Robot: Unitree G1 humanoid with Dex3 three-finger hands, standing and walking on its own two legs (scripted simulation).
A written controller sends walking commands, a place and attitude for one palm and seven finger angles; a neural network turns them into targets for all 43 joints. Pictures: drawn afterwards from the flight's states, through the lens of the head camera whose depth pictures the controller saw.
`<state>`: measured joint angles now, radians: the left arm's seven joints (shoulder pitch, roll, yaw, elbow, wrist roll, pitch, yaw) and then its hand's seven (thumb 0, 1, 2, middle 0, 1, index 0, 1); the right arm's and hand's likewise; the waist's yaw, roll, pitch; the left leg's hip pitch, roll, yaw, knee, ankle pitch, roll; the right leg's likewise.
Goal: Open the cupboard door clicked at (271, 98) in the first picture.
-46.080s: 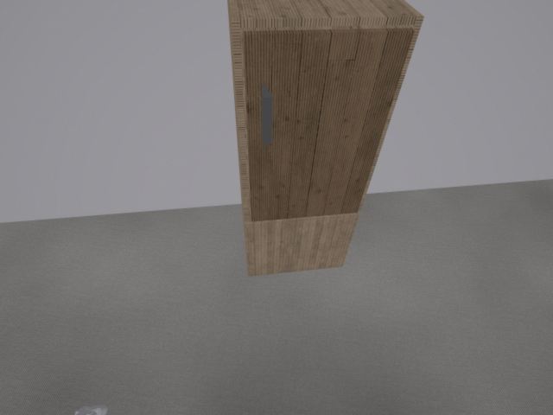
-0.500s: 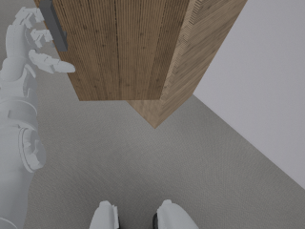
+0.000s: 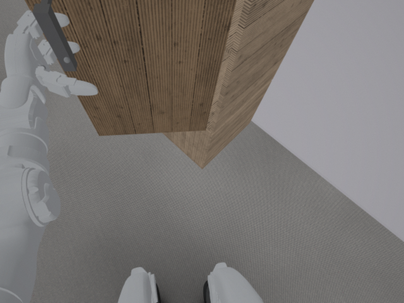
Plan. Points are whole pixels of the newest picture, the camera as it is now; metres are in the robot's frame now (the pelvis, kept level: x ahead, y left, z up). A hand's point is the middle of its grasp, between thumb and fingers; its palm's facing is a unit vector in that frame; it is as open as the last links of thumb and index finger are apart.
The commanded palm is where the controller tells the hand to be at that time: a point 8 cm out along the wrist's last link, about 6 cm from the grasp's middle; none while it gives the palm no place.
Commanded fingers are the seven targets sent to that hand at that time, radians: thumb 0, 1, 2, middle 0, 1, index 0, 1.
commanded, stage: close the thumb around the handle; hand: left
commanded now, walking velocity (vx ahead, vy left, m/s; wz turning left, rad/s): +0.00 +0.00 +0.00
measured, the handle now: (59, 33) +0.61 +0.19 +0.11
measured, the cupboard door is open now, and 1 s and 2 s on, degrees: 50 50 97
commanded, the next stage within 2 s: pull the door open along its arc in 0.66 s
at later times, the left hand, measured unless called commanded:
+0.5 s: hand (67, 55) +0.56 +0.18 +0.10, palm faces +0.00 -1.00 +0.00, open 6.8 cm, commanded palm +0.54 +0.21 +0.10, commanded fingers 0.00 0.90 0.90 -0.40 -1.35 -0.40 -1.35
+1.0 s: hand (72, 58) +0.55 +0.17 +0.10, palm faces -0.01 -1.00 +0.00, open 5.6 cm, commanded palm +0.51 +0.21 +0.10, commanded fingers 0.00 0.90 0.90 -0.40 -1.35 -0.40 -1.35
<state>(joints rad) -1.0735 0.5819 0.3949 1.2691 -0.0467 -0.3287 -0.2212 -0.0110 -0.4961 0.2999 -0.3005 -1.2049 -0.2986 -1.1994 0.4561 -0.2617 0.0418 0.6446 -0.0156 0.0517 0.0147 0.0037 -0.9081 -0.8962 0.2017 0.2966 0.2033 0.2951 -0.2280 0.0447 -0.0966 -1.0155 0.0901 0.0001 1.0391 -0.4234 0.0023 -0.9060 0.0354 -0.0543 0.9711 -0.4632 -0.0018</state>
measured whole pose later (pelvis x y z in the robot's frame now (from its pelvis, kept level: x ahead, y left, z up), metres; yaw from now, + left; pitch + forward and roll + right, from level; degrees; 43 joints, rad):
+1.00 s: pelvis +0.00 +0.00 +0.00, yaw -1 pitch +23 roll -4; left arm -1.04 0.55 0.40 1.20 -0.05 -0.31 -0.21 0.01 0.73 0.81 -0.36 -1.36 -0.37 -1.35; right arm 0.46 -0.27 0.03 0.63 -0.02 0.06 0.02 0.00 -0.91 -0.90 0.20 0.30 0.20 0.29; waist -0.23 0.04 -0.11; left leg -1.01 0.09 0.01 1.03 -0.43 0.01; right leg -0.91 0.04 -0.04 0.96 -0.46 0.00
